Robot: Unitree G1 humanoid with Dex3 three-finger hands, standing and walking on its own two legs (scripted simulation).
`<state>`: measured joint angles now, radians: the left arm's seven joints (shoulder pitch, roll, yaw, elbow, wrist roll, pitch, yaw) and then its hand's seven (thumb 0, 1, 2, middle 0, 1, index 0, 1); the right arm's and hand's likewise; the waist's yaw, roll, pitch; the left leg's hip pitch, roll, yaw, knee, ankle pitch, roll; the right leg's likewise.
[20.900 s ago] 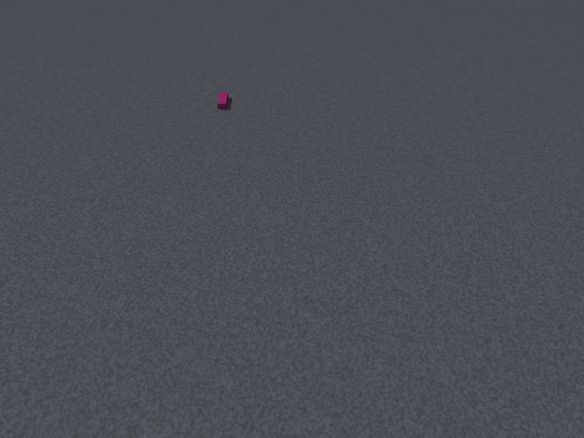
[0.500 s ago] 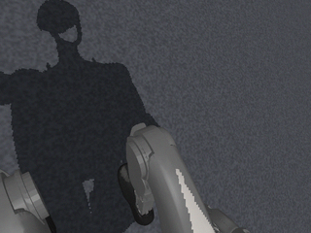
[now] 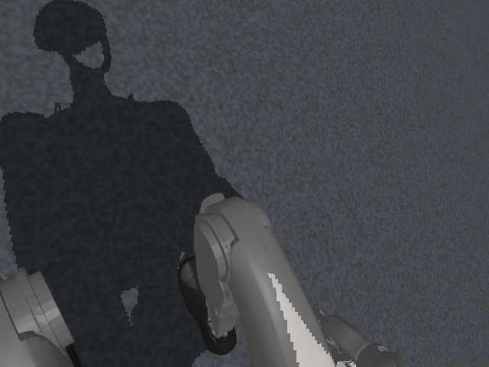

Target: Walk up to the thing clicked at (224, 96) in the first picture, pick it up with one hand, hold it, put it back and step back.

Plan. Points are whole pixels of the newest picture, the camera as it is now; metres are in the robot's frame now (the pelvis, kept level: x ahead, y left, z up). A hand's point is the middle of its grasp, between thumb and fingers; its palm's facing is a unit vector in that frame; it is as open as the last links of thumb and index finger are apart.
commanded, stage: rest palm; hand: left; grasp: from above
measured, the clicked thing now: out of the picture +0.43 +0.35 -0.28
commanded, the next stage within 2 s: close in 0.08 s
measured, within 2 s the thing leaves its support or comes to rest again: neither
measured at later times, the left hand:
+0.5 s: hand out of the picture +0.42 +0.34 -0.24, palm faces -0.43 -0.16 -0.89, open 13.1 cm
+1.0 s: hand out of the picture +0.42 +0.34 -0.25, palm faces -0.43 -0.16 -0.89, open 10.5 cm
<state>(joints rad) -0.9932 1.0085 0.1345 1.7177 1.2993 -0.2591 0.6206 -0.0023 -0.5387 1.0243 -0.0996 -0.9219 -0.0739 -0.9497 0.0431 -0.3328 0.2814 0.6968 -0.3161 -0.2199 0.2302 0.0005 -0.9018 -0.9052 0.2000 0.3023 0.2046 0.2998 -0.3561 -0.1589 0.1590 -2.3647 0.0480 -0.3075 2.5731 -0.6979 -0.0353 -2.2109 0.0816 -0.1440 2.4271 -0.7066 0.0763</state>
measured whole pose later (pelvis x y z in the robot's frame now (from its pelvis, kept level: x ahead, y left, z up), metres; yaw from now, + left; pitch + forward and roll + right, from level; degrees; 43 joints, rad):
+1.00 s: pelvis +0.00 +0.00 +0.00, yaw -1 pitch +25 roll -14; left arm -0.99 1.03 0.12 1.72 1.28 -0.26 0.63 0.00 0.05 0.58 -0.49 -0.65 -0.51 -0.63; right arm 0.03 -0.34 0.31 0.68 -0.32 -0.24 0.24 0.00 -0.89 -0.90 0.20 0.30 0.20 0.30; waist -0.36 -0.17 0.18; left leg -2.36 0.05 -0.32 2.57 -0.69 -0.03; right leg -2.19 0.09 -0.16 2.41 -0.69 0.08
